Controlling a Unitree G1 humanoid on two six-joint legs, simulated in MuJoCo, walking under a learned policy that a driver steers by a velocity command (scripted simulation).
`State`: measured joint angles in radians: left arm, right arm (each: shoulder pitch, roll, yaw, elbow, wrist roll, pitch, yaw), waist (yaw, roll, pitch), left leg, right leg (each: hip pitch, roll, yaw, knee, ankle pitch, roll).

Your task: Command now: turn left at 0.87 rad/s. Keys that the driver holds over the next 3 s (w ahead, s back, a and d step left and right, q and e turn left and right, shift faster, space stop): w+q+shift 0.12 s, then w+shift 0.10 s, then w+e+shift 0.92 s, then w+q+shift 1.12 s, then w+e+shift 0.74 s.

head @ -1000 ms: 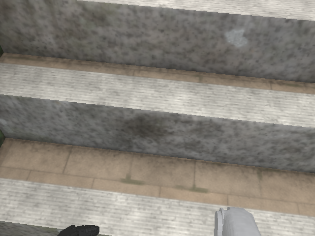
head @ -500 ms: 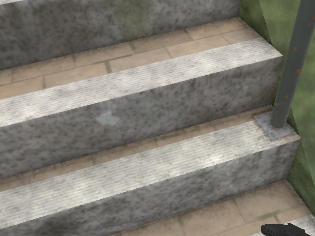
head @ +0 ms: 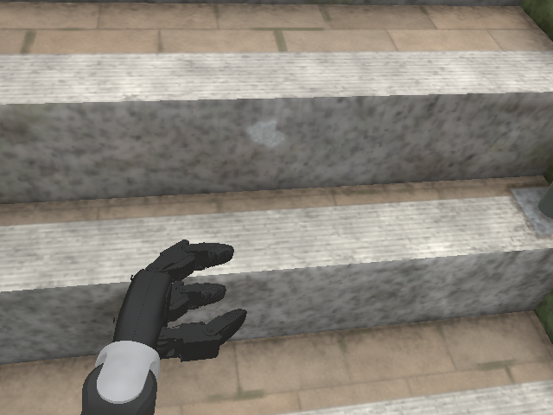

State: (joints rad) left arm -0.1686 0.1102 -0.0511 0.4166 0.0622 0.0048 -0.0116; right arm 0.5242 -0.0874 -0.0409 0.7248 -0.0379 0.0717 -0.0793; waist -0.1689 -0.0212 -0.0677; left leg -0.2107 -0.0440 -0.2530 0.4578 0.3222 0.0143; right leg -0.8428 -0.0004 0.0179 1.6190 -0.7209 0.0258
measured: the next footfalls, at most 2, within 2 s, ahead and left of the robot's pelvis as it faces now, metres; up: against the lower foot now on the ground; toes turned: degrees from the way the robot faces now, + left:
left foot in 0.32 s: -0.04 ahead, +0.20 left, -0.05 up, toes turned +10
right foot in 0.98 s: -0.26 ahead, -0.04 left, -0.28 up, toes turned -12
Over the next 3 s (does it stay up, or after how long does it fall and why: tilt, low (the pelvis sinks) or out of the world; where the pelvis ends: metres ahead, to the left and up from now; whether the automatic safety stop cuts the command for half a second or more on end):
stays up -0.18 -0.03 -0.14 its command is cut before an obstacle from the start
